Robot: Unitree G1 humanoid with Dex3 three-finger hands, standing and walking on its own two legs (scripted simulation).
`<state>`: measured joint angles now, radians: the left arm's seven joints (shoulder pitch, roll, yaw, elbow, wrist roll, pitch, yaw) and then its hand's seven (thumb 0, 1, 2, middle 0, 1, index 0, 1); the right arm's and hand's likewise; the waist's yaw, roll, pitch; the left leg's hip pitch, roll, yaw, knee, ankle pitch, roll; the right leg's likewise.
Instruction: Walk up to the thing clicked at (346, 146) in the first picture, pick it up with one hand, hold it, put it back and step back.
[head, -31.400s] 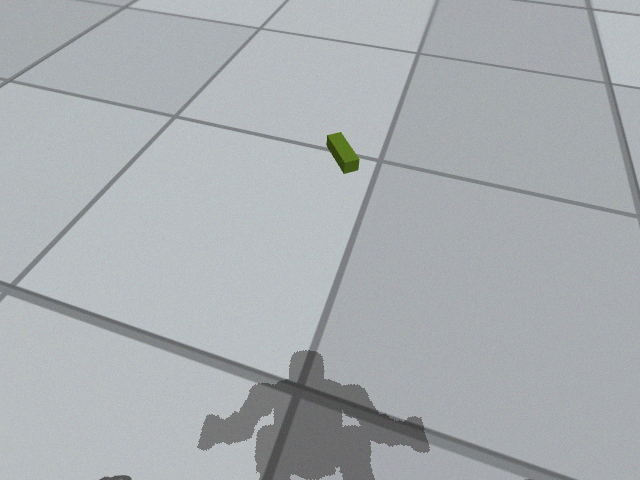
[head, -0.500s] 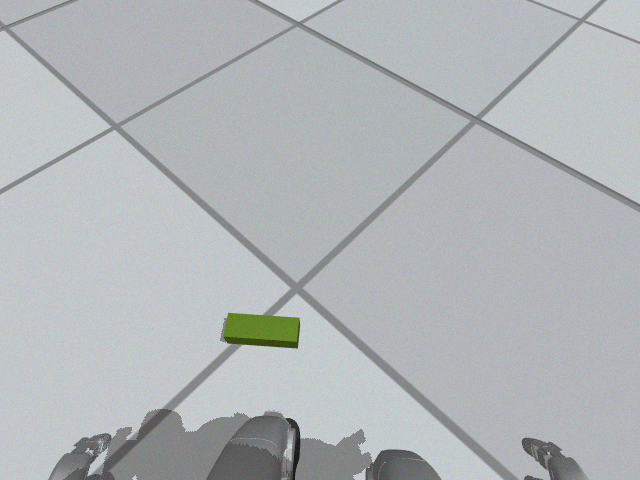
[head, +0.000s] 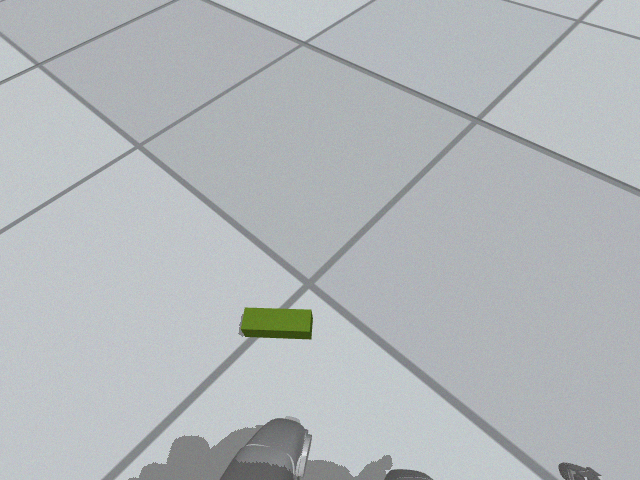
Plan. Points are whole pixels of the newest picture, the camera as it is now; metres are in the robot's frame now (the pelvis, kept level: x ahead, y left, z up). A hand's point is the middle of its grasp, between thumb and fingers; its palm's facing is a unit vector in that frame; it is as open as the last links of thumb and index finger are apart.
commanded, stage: walk up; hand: left
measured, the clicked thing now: (277, 323) +0.58 +0.22 -0.73
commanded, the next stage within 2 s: none
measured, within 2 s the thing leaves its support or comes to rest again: neither
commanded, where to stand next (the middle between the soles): +0.20 -0.02 m, yaw +0 degrees
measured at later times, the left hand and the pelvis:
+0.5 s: hand out of the picture +0.06 +0.25 -0.15, palm faces +0.04 -0.92 -0.39, open 7.4 cm; pelvis +0.00 -0.03 -0.02, yaw +3 degrees
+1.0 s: hand out of the picture +0.06 +0.29 -0.16, palm faces +0.07 -0.91 -0.40, open 7.4 cm; pelvis +0.01 +0.00 -0.01, yaw +5 degrees
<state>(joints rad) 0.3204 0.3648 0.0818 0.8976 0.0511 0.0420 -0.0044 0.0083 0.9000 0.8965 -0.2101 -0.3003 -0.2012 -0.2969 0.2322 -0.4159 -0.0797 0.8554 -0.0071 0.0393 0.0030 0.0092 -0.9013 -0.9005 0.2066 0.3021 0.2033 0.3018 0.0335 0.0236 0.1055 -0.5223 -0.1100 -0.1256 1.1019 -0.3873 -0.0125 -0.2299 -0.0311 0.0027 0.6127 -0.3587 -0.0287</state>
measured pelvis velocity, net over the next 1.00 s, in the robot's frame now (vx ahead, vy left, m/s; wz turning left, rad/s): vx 0.01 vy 0.00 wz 0.08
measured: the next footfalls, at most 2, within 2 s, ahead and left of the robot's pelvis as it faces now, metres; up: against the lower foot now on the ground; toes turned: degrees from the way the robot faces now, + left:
left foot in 0.14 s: +0.01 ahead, +0.13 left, +0.00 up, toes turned +3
right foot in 0.48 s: +0.09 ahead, -0.12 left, +0.00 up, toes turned +4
